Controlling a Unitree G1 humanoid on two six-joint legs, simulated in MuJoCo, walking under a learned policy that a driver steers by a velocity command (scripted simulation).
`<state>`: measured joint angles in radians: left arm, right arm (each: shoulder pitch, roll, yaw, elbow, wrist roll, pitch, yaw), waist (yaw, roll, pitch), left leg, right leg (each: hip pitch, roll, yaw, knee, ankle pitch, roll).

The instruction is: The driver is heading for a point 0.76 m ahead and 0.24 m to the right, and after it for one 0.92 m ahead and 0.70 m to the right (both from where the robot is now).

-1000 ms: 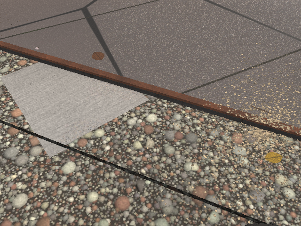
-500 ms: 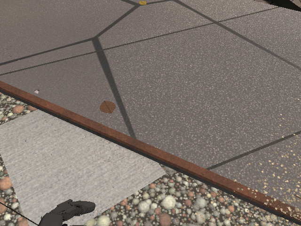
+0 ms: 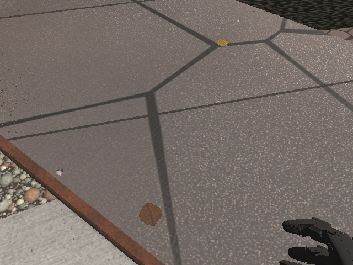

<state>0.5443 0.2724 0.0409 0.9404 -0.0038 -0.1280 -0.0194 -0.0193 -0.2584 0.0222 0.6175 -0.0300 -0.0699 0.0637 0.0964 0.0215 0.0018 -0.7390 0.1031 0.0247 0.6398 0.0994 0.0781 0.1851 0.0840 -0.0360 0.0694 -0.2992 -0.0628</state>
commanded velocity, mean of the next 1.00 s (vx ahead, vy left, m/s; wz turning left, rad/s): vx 1.00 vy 0.00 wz -0.80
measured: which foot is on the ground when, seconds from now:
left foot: up 0.00-0.04, down 0.06-0.50, up 0.52-0.90, down 0.92-1.00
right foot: down 0.00-0.10, up 0.12-0.48, down 0.50-0.92, up 0.94-1.00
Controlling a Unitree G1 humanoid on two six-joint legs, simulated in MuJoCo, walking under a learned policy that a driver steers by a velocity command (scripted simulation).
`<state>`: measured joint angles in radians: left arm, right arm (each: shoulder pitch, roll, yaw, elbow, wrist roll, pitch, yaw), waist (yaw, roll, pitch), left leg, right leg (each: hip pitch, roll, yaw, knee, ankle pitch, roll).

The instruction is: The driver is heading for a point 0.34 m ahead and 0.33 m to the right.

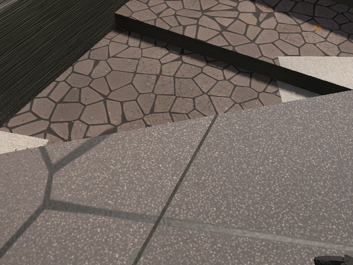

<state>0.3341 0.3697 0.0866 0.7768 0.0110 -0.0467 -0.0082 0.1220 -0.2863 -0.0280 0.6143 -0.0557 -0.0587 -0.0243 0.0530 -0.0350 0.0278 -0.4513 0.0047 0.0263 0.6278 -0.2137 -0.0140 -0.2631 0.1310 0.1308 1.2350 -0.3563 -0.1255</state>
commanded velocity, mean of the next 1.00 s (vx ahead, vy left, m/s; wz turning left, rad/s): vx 0.51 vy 0.00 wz -0.57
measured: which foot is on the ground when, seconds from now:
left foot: down 0.00-0.36, up 0.38-0.76, down 0.78-1.00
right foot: up 0.00-0.34, down 0.36-0.78, up 0.80-1.00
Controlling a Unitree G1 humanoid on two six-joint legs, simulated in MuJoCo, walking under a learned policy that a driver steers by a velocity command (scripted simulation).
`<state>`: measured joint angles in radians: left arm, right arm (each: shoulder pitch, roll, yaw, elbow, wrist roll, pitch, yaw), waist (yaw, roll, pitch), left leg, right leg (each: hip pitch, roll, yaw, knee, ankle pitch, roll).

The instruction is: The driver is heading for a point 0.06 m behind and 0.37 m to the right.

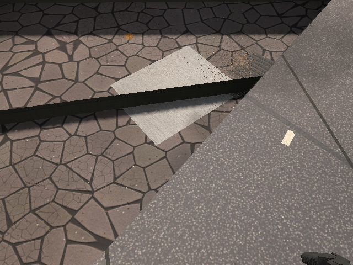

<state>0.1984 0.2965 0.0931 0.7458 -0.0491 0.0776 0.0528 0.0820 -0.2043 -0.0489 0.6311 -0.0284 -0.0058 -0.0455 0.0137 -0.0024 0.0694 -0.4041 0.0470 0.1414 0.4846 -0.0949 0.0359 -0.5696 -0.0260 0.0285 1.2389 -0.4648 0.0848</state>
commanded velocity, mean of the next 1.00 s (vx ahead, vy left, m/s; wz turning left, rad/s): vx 0.15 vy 0.00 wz -0.93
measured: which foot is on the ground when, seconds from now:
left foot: down 0.00-0.20, up 0.22-0.62, down 0.64-1.00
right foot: up 0.00-0.18, down 0.20-0.64, up 0.66-1.00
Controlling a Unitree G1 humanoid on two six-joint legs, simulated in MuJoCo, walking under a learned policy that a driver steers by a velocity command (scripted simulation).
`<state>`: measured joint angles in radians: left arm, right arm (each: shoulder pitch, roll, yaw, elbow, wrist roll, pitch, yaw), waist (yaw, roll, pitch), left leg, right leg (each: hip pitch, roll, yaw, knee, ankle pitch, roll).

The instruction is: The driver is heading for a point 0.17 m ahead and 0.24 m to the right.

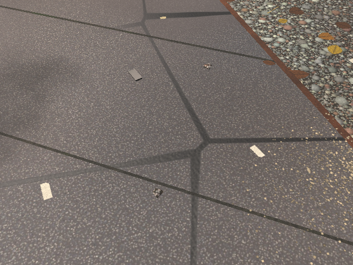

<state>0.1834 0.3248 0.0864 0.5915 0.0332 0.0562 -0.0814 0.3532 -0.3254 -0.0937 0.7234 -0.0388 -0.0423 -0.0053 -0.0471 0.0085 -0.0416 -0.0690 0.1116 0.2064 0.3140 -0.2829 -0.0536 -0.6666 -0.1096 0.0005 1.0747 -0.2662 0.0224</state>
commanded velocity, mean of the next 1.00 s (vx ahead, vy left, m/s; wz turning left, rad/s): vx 0.26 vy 0.00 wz -0.33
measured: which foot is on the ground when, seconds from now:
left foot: down 0.00-0.16, up 0.18-0.56, down 0.58-1.00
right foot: up 0.00-0.12, down 0.14-0.58, up 0.60-0.86, down 0.88-1.00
